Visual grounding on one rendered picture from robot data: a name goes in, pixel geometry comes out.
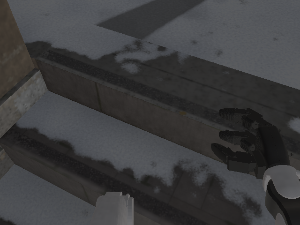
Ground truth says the right robot forearm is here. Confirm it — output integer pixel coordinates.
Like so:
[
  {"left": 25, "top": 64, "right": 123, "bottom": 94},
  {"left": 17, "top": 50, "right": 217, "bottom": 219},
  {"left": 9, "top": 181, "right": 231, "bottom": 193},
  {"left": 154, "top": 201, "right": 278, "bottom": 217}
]
[{"left": 262, "top": 165, "right": 300, "bottom": 225}]

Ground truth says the robot left thigh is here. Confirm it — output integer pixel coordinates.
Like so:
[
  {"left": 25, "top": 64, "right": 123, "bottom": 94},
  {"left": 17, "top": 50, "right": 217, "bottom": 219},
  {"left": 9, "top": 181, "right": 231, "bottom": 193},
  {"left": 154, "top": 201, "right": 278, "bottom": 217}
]
[{"left": 89, "top": 191, "right": 134, "bottom": 225}]

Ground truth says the robot right hand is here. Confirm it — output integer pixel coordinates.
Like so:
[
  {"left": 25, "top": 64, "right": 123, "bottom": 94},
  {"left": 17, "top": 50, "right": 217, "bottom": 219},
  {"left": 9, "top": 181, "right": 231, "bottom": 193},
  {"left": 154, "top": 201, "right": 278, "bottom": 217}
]
[{"left": 211, "top": 108, "right": 293, "bottom": 179}]

